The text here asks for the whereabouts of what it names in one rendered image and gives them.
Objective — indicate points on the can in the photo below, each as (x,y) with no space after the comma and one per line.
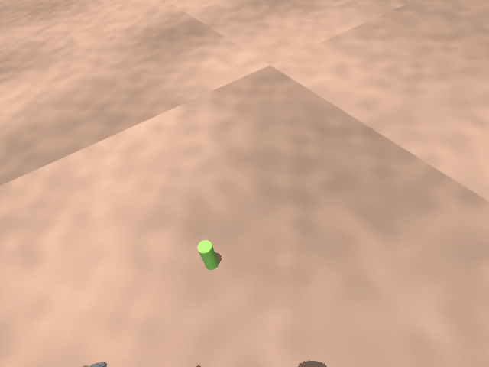
(208,255)

